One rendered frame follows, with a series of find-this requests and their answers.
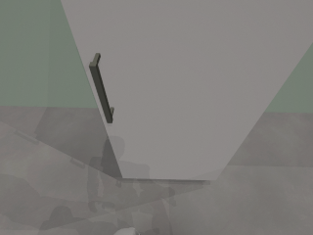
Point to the handle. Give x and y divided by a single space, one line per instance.
96 75

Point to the fridge door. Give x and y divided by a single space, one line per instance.
187 79

